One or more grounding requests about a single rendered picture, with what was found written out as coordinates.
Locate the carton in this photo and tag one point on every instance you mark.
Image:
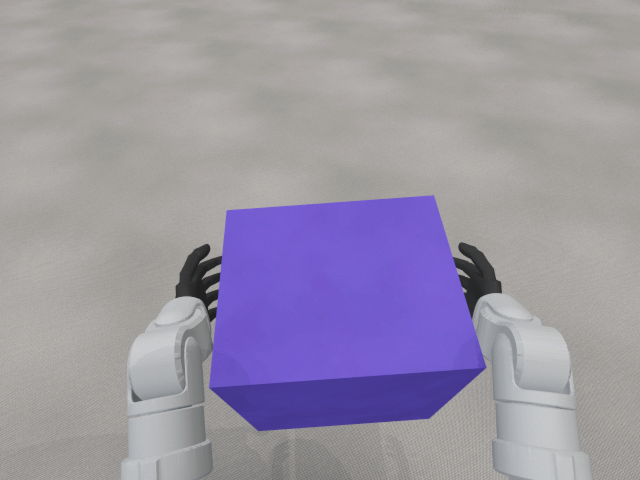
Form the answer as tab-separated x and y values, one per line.
340	313

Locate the left robot hand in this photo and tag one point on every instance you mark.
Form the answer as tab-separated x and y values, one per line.
191	283

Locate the robot right forearm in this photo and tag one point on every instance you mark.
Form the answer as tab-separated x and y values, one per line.
537	439

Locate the right robot hand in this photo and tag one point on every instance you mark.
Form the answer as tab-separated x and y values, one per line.
482	279

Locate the robot left forearm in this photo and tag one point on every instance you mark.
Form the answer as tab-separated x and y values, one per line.
164	380

